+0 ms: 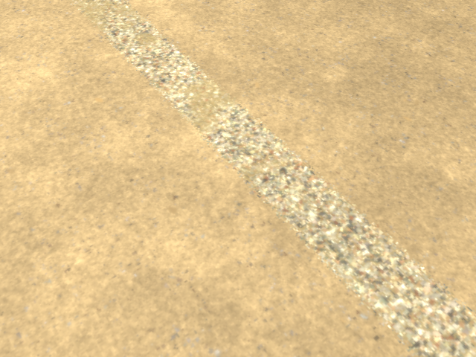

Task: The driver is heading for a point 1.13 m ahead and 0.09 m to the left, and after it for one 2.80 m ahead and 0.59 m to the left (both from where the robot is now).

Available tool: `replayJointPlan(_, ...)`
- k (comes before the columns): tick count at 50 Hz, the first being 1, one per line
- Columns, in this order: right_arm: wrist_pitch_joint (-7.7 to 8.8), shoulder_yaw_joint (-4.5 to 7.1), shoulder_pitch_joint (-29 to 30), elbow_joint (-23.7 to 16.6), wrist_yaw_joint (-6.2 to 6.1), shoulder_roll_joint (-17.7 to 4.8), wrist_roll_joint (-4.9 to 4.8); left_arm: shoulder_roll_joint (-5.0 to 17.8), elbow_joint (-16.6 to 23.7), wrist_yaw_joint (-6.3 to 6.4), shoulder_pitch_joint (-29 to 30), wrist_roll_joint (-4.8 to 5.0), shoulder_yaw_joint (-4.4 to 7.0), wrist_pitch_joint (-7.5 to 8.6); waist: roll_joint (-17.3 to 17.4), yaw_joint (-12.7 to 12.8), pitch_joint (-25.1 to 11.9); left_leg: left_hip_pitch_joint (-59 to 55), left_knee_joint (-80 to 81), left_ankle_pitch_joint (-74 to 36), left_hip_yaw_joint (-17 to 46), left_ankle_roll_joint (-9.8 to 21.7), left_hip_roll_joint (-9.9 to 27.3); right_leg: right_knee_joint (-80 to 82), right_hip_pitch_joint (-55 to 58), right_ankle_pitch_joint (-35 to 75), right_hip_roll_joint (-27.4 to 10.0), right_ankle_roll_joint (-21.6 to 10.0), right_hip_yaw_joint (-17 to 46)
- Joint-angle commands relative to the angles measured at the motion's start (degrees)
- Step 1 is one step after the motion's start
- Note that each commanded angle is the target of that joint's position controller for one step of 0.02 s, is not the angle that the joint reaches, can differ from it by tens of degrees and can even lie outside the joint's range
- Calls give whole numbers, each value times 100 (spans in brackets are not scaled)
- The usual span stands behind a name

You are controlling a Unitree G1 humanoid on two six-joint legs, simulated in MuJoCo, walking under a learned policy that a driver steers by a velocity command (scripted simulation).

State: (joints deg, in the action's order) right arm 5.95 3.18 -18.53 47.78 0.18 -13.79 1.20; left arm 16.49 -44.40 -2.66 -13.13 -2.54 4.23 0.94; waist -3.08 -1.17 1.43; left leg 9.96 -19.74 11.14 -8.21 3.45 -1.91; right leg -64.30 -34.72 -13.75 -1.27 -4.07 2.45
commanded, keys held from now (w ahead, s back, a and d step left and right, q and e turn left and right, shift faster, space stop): w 1.00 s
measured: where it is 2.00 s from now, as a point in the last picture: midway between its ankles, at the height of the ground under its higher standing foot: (255, 197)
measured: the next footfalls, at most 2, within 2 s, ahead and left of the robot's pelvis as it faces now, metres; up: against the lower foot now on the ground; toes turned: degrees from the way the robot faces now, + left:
right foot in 0.28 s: +0.29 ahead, -0.12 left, +0.00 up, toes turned -7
left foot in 0.80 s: +0.61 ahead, +0.05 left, +0.00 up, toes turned +1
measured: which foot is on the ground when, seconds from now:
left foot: down 0.00-0.28, up 0.30-0.78, down 0.80-1.00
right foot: up 0.00-0.26, down 0.28-0.82, up 0.84-1.00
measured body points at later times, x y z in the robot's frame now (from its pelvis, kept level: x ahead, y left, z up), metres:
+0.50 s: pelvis +0.27 -0.05 +0.00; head +0.29 -0.07 +0.45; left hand +0.32 +0.20 -0.13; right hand +0.32 -0.32 -0.14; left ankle +0.30 +0.10 -0.67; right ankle +0.25 -0.12 -0.74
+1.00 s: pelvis +0.55 -0.01 +0.00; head +0.57 +0.00 +0.45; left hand +0.61 +0.24 -0.15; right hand +0.56 -0.27 -0.13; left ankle +0.57 +0.05 -0.74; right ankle +0.52 -0.15 -0.66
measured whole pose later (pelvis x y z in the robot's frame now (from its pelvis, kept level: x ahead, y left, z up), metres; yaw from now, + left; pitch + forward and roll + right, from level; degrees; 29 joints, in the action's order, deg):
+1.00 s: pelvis +0.55 -0.01 +0.00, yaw -4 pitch -1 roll +0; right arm 4.6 2.9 -17.6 54.8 0.7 -12.5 0.8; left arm 13.5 -54.9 -1.1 -15.0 -1.9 2.7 3.4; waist -1.8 0.1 2.6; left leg 11.1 -21.2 10.0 -6.1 5.7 -3.3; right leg -63.5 -27.5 -15.1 -3.3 -4.2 0.1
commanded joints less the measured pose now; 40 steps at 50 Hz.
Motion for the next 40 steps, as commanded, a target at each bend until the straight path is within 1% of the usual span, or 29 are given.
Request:
replayJointPlan(1,146,40,-187,-139,49,-403,9,-67,360,-72,30,-2,-76,21,667,147,87,-166,1210,-1161,1098,726,1603,390,-563,573,-174,58,263)
replayJointPlan(2,140,32,-243,-87,63,-406,12,-98,401,-81,211,10,-106,40,660,130,129,-178,1214,-1312,901,689,1517,765,-543,796,-146,74,201)
replayJointPlan(4,125,22,-312,-8,75,-445,-20,-170,518,-113,678,19,-182,84,694,62,195,-85,1201,-1594,523,590,1347,1647,-210,1229,-106,91,-114)
replayJointPlan(5,113,23,-399,41,67,-493,-36,-195,584,-133,935,23,-217,101,705,-3,220,-64,1206,-1680,416,566,1325,2027,-4,1319,-91,90,-311)
replayJointPlan(7,71,35,-683,188,42,-618,-47,-188,682,-150,1324,33,-257,122,715,-130,273,-300,1181,-1799,415,577,1430,2498,215,1231,-88,52,-564)
replayJointPlan(9,1,42,-933,357,17,-705,-36,-123,736,-111,1510,22,-260,141,723,-174,325,-791,983,-2189,478,590,1593,2845,257,855,-53,-51,-675)
replayJointPlan(10,-45,46,-1008,430,2,-749,-31,-89,736,-82,1523,4,-256,155,750,-162,318,-1026,790,-2578,475,586,1650,3004,339,576,12,-126,-738)
replayJointPlan(11,-87,48,-1044,492,-14,-795,-31,-53,689,-48,1402,-15,-242,177,807,-85,234,-1190,446,-3312,421,560,1665,3170,620,296,148,-220,-817)
replayJointPlan(12,-128,48,-1066,553,-26,-837,-40,-2,545,-9,998,-34,-209,217,844,111,-3,-1274,-162,-4099,332,510,1625,3416,1193,185,336,-332,-889)
replayJointPlan(13,-169,26,-1068,594,-38,-814,-72,117,227,45,139,-81,-140,286,705,491,-482,-1028,-1175,-4263,114,398,1440,3790,2333,400,488,-482,-919)
replayJointPlan(14,-163,-32,-970,451,-43,-679,-98,477,-61,122,-885,-186,-14,335,444,896,-1154,23,-2530,-2871,12,270,1265,3769,3889,86,-287,-737,-55)
replayJointPlan(15,-129,-189,-1254,112,50,-18,-232,1115,-130,208,-1423,-207,141,331,-946,842,-1938,2332,-4715,859,-174,-24,353,4127,5768,-204,-2191,-1470,2787)
replayJointPlan(16,-146,6,-960,173,0,-640,-120,1045,-169,252,-1474,65,170,254,-480,909,-1949,2913,-5461,1830,650,10,190,4601,5494,347,-2300,-1575,3539)
replayJointPlan(17,-139,38,-485,23,6,-660,-111,816,-217,251,-991,135,102,258,-206,662,-1085,3205,-5452,1333,877,68,500,4621,4862,793,-1961,-1388,2478)
replayJointPlan(18,-100,-8,-309,6,28,-517,-113,486,-213,222,-643,143,24,300,-12,465,-617,3011,-5095,946,894,69,656,4810,4067,1239,-1691,-1189,1857)
replayJointPlan(19,-142,-5,-308,74,41,-436,-70,289,-222,212,-405,149,-26,340,53,252,-338,2709,-4744,771,895,35,783,5005,3506,1410,-1409,-960,1394)
replayJointPlan(20,-231,-14,-463,150,68,-361,26,119,-267,218,-273,175,-73,369,-44,55,-205,2380,-4520,684,891,-34,838,5178,3057,1517,-1190,-816,1049)
replayJointPlan(21,-310,-21,-580,227,108,-260,69,62,-308,218,-283,168,-92,408,-65,-24,-203,2175,-4444,606,850,-81,809,5301,2857,1636,-1109,-804,865)
replayJointPlan(22,-358,-14,-550,224,145,-228,89,82,-386,218,-400,182,-86,454,-36,-61,-176,2161,-4388,524,803,-117,791,5393,2786,1826,-1065,-844,769)
replayJointPlan(24,-403,-4,-196,121,192,-194,111,190,-550,219,-592,223,-56,504,-35,-84,20,2431,-4123,159,747,-193,855,5619,2709,1845,-1004,-893,552)
replayJointPlan(27,-408,-17,607,-119,202,-203,90,155,-738,215,-874,214,-75,502,-29,51,288,2841,-3362,-519,675,-287,927,5775,2794,1888,-889,-871,298)
replayJointPlan(30,-384,-83,1258,-294,211,-142,45,234,-888,212,-1123,202,-77,511,-48,211,369,2658,-2422,-1041,544,-265,814,5782,2909,2090,-842,-800,86)
replayJointPlan(32,-380,-98,1597,-388,201,-181,27,307,-1005,233,-1321,184,-72,508,-52,311,425,2563,-2000,-1156,473,-195,718,5759,3150,2145,-914,-771,44)
replayJointPlan(34,-368,-86,1836,-484,187,-262,29,357,-1126,270,-1474,158,-70,489,-46,356,509,2579,-1725,-1034,474,-73,665,5671,3512,2259,-1068,-748,76)
replayJointPlan(36,-335,-62,1886,-532,172,-323,42,420,-1219,312,-1492,130,-58,464,-18,312,544,2481,-1493,-665,440,86,576,5436,3853,2666,-1196,-707,72)
replayJointPlan(37,-309,-43,1753,-504,155,-347,45,459,-1246,329,-1429,118,-51,455,-25,225,485,2202,-1359,-432,383,179,474,5188,3940,3175,-1206,-650,12)
replayJointPlan(38,-278,-4,1407,-399,122,-397,47,515,-1267,341,-1342,105,-40,447,-52,56,300,1662,-1234,-207,296,274,294,4726,3954,3977,-1168,-568,-72)
replayJointPlan(39,-232,55,664,-146,77,-461,64,552,-1290,340,-1246,107,-32,421,43,-285,-82,750,-929,-232,173,386,71,3806,3853,4531,-998,-474,-239)
replayJointPlan(40,-166,159,-384,209,14,-704,141,447,-1270,335,-1268,111,-74,415,258,-641,-710,-675,-866,-211,435,572,268,2496,3178,3941,-704,-364,-437)
Velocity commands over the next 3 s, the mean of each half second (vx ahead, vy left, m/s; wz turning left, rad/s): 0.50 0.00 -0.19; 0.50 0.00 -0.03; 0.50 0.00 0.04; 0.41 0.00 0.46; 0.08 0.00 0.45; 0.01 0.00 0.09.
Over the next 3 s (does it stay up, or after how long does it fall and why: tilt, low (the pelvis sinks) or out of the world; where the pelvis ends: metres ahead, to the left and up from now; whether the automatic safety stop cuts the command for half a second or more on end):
stays up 1.14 -0.07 0.00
